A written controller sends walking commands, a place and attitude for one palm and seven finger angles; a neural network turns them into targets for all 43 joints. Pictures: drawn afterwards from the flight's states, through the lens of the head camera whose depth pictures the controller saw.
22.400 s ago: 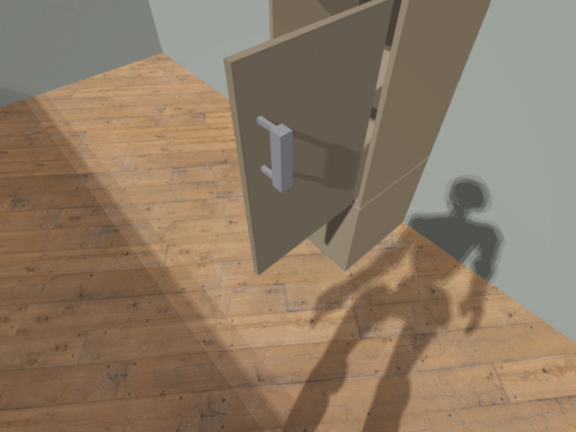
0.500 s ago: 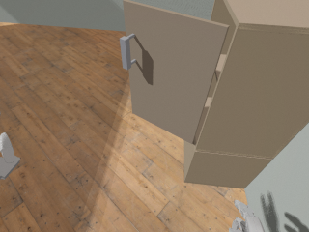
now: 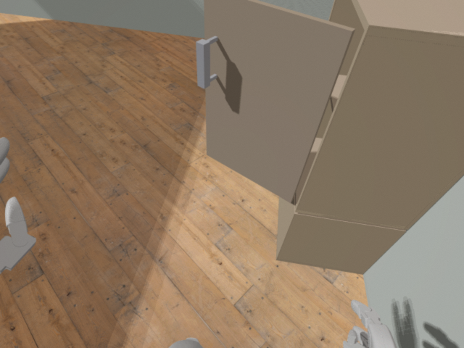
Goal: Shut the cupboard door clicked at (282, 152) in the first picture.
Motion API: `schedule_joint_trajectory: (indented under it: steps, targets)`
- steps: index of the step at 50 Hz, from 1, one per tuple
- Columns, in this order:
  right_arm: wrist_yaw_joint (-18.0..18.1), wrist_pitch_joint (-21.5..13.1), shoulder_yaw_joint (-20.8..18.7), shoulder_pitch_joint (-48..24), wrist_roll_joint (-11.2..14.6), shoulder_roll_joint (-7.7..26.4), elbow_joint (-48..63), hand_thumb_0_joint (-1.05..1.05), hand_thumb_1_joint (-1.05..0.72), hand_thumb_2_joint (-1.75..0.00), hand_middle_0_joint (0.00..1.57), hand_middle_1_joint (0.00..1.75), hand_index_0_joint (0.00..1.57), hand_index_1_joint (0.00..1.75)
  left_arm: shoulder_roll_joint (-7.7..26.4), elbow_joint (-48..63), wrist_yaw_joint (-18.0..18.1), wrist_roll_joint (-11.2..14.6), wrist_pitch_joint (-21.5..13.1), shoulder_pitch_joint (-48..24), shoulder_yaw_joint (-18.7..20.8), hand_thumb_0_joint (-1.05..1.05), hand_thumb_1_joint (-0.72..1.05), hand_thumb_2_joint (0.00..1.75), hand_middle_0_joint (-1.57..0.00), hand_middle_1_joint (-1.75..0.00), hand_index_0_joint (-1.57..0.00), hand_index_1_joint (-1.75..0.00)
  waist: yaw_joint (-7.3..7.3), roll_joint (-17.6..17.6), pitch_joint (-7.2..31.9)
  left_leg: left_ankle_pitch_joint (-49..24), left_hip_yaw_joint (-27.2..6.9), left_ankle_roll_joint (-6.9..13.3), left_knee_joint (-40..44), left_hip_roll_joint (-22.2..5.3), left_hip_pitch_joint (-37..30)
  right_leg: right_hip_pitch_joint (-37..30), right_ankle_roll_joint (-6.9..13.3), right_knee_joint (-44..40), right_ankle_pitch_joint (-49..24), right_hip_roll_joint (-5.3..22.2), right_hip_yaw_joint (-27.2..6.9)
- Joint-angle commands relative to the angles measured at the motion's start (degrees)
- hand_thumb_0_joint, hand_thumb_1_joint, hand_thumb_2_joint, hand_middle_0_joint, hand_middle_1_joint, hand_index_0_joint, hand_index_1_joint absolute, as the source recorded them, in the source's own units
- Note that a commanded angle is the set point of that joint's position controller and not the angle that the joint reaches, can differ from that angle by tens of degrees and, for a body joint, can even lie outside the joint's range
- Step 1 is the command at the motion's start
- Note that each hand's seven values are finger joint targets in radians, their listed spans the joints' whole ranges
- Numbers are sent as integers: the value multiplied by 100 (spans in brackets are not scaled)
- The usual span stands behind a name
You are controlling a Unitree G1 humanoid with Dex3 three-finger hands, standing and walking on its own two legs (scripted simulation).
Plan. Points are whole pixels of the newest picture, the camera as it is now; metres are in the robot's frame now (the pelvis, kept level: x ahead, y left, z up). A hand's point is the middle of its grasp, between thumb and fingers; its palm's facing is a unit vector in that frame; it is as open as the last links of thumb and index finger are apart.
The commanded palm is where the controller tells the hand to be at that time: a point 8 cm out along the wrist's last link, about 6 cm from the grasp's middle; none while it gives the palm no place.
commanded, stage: step back with the hand held close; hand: left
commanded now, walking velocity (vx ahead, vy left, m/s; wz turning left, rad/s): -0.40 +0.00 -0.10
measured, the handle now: (208, 62) +0.82 +0.13 +0.09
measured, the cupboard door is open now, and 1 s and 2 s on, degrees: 63 63 63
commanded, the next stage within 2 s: stop stepping back and stand still in 0.24 s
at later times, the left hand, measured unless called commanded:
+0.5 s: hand out of the picture +0.11 +0.24 +0.18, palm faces +0.22 -0.85 -0.47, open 7.4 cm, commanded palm +0.05 +0.29 +0.19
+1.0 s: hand out of the picture +0.04 +0.32 +0.20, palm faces +0.36 -0.83 -0.43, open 7.4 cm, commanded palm +0.01 +0.35 +0.19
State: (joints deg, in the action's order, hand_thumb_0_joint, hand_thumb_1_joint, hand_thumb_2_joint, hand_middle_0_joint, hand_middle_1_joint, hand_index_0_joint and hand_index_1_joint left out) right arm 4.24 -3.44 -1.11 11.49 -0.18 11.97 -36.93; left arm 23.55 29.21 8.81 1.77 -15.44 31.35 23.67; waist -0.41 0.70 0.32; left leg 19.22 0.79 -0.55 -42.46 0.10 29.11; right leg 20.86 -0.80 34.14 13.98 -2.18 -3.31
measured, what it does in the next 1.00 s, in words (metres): walks backwards: left foot, then right foot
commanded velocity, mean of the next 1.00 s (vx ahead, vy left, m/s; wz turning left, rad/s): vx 0.01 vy -0.02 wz -0.03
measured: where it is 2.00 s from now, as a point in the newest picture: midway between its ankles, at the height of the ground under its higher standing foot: outside the picture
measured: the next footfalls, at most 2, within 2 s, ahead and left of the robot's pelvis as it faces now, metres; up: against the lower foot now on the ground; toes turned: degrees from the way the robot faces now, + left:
left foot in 0.06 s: +0.09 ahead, +0.10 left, +0.00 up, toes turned +1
right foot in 0.36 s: -0.17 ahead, -0.11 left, +0.00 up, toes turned -5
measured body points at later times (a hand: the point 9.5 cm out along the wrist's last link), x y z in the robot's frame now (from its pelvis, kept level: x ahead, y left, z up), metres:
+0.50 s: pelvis -0.12 +0.01 +0.01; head -0.11 +0.04 +0.45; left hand +0.09 +0.28 +0.20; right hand +0.02 -0.23 -0.07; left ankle +0.04 +0.10 -0.72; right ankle -0.21 -0.11 -0.72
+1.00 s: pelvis -0.17 +0.08 +0.02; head -0.21 +0.10 +0.47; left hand +0.01 +0.36 +0.23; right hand -0.06 -0.16 -0.07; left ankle -0.12 +0.17 -0.66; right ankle -0.19 -0.02 -0.72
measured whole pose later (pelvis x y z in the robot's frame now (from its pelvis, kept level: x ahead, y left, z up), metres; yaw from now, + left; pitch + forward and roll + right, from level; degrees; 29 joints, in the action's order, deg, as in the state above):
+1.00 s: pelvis -0.17 +0.08 +0.02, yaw -9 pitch +0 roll +0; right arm 3.5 -3.4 2.3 16.0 -0.8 8.6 -38.3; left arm 25.9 29.4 9.1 2.7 -12.0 33.3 24.5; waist -1.7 2.4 5.5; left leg 19.6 2.8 -1.4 -56.0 0.1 30.8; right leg 12.1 4.0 27.2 17.3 -0.8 2.7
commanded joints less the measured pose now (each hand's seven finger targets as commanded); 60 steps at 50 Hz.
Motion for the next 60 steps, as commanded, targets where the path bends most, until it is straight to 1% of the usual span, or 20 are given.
schedule_joint_trajectory:
  steps: [1, 5, 7, 17, 20, 22, 25, 29, 32, 35, 39, 41, 42, 43, 45, 52, 53, 55, 57, 60]
  targets:
    - [119, -159, -172, -480, -24, 514, 874, 0, -90, -90, 20, 30, 20, 30, 1389, 1063, 212, 11, -217, -498, 932, 0, 90, 90, -20, -30, -20, -30, 170, 487, 444, -291, -225, 43, 934, -126, -1050, 367, 549, -1181, -1373, 1258, -932]
    - [187, -351, -321, -572, -10, 851, 1082, 0, -90, -90, 20, 30, 20, 30, 1366, 1154, 70, 48, -413, -380, 1175, 0, 90, 90, -20, -30, -20, -30, 38, -1767, 1025, -314, -1524, 763, 3034, -1687, 402, -1507, -112, 1157, 5, -309, 157]
    - [121, -450, -342, -554, -84, 763, 1023, 0, -90, -90, 20, 30, 20, 30, 1050, 1271, 7, 48, -342, -555, 1001, 0, 90, 90, -20, -30, -20, -30, 49, -1577, 739, 637, -1694, 997, 3190, -2046, 918, -1381, -54, 2151, 835, -276, 1]
    - [-35, -569, -228, -485, -124, 768, 668, 0, -90, -90, 20, 30, 20, 30, 1210, 1480, -106, 193, -308, -646, 765, 0, 90, 90, -20, -30, -20, -30, 28, -1196, 1580, -3251, -635, 312, 1990, -1378, -2425, -755, 0, -1422, -590, -29, 312]
    - [-53, -412, -217, -468, -19, 591, 953, 0, -90, -90, 20, 30, 20, 30, 1568, 1392, -54, 296, -176, 123, 1265, 0, 90, 90, -20, -30, -20, -30, -4, -299, 2073, -1860, 183, 28, 1356, -575, -2442, -909, 187, -1461, -1592, 601, 11]
    - [-12, -298, -139, -534, 133, 506, 1148, 0, -90, -90, 20, 30, 20, 30, 1521, 1438, -5, 403, -32, 421, 1218, 0, 90, 90, -20, -30, -20, -30, 73, 625, 1628, -920, 211, -1, 763, -207, -2087, -458, 250, -1530, -1499, 1125, -307]
    - [92, -138, -69, -511, 6, 586, 1063, 0, -90, -90, 20, 30, 20, 30, 1619, 1157, 129, 376, 232, 636, 1398, 0, 90, 90, -20, -30, -20, -30, 153, 28, 752, -450, -38, -74, 306, -133, -1615, 422, 792, -1968, 920, 1393, -737]
    - [201, -238, -119, -310, 35, 748, 816, 0, -90, -90, 20, 30, 20, 30, 1185, 394, 212, 146, 205, -664, 702, 0, 90, 90, -20, -30, -20, -30, 301, 570, -595, -230, -290, 22, 94, -236, -1462, 1308, 729, -2207, 2310, 1379, -546]
    - [258, -337, -148, -265, 23, 850, 740, 0, -90, -90, 20, 30, 20, 30, 1048, 386, 192, 16, 123, -1326, 396, 0, 90, 90, -20, -30, -20, -30, 358, -162, -936, 339, -692, 105, 639, -390, -1734, 1731, 564, -1453, 2523, 934, -44]
    - [250, -554, -120, -401, 21, 930, 854, 0, -90, -90, 20, 30, 20, 30, 1188, 1046, 160, 74, 2, -1416, 574, 0, 90, 90, -20, -30, -20, -30, 201, -2039, -524, 3308, -2583, -133, 4068, -1086, -320, -304, 165, 734, 1976, -447, 602]
    - [5, -697, -163, -329, -105, 693, 883, 0, -90, -90, 20, 30, 20, 30, 1203, 1578, 48, 176, -4, -359, 818, 0, 90, 90, -20, -30, -20, -30, -56, -1857, 683, 2232, -1314, -505, 4053, -999, -188, -1899, 318, 608, 1804, -683, 875]
    - [-84, -584, -126, -346, -74, 581, 996, 0, -90, -90, 20, 30, 20, 30, 1230, 1574, 8, 204, 73, 381, 911, 0, 90, 90, -20, -30, -20, -30, -68, -1356, 877, 1457, -337, -478, 2940, -454, -7, -2367, 426, -795, 1630, -328, 656]
    - [-112, -467, -152, -322, -47, 537, 993, 0, -90, -90, 20, 30, 20, 30, 1335, 1591, 17, 165, 118, 459, 1025, 0, 90, 90, -20, -30, -20, -30, -46, -222, 756, 790, 333, -332, 1028, 75, -249, -1480, 606, -1777, 1915, 512, -355]
    - [-119, -333, -226, -274, -53, 626, 878, 0, -90, -90, 20, 30, 20, 30, 1463, 1663, 45, 183, 174, 227, 1142, 0, 90, 90, -20, -30, -20, -30, -20, 912, 425, 329, 239, -269, -1292, 346, -259, 114, 1104, -2753, 2797, 1912, -2118]
    - [-110, -258, -170, -52, -68, 623, 664, 0, -90, -90, 20, 30, 20, 30, 1410, 1210, 115, 216, 256, -343, 1166, 0, 90, 90, -20, -30, -20, -30, 185, 788, 124, 98, -414, -218, -2774, 8, 470, 760, 1533, -2803, 3343, 2209, -2195]
    - [223, -434, -20, -314, -31, 574, 725, 0, -90, -90, 20, 30, 20, 30, 769, 135, 322, -1, 361, -1352, 146, 0, 90, 90, -20, -30, -20, -30, 102, 313, -47, 111, 713, 151, 1183, -149, -1267, -194, 886, -1610, 2015, 1181, -176]
    - [235, -472, -42, -261, -2, 623, 798, 0, -90, -90, 20, 30, 20, 30, 755, 401, 326, 37, 360, -1374, 81, 0, 90, 90, -20, -30, -20, -30, 130, 56, 92, 114, 611, 191, 1580, -239, -1784, -85, 736, -1132, 1723, 974, -9]
    - [218, -481, -129, -257, 94, 861, 1022, 0, -90, -90, 20, 30, 20, 30, 835, 972, 306, 95, 333, -1175, 164, 0, 90, 90, -20, -30, -20, -30, 192, -1322, 255, 45, -1691, 713, 2512, -1680, -2734, 984, 166, 767, 1114, 202, 666]
    - [125, -503, -57, -366, -24, 639, 895, 0, -90, -90, 20, 30, 20, 30, 1224, 1338, 213, 136, 234, -1078, 571, 0, 90, 90, -20, -30, -20, -30, 273, -1336, 99, 721, -2707, 950, 3285, -2212, -2020, 1062, 70, 1764, 1479, 227, 383]
    - [-24, -578, -56, -465, -34, 597, 869, 0, -90, -90, 20, 30, 20, 30, 1467, 2113, 187, 14, 124, -919, 865, 0, 90, 90, -20, -30, -20, -30, 107, -1296, 52, 156, -1497, 791, 3055, -1859, -1546, 487, 71, 1321, 681, 409, 373]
